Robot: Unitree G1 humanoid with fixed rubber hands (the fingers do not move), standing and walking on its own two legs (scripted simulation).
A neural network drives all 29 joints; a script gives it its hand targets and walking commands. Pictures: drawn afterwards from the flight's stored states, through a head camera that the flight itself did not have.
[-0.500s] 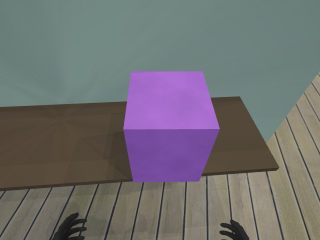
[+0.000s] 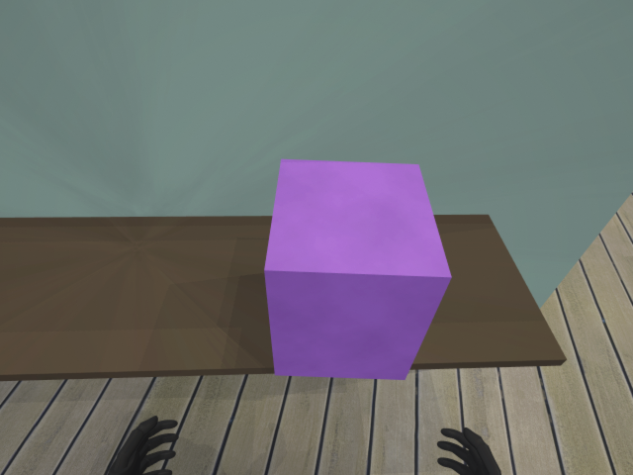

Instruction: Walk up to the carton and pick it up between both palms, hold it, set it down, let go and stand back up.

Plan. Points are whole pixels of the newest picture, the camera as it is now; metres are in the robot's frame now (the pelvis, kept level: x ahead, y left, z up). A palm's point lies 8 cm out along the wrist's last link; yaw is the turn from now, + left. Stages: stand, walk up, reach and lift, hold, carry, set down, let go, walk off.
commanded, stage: reach and lift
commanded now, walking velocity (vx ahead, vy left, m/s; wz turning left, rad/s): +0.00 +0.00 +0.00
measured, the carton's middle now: (344, 272) +0.41 -0.01 +0.03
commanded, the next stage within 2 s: none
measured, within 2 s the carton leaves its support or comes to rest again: neither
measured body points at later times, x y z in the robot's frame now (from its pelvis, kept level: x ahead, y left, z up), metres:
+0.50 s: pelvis +0.01 +0.00 +0.00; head +0.00 +0.01 +0.45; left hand +0.18 +0.24 -0.02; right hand +0.19 -0.19 -0.02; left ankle +0.01 +0.11 -0.75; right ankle -0.03 -0.09 -0.75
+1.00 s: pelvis +0.01 +0.00 +0.00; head +0.00 +0.01 +0.45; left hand +0.24 +0.24 +0.03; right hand +0.26 -0.18 +0.02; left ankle +0.01 +0.11 -0.75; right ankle -0.03 -0.09 -0.75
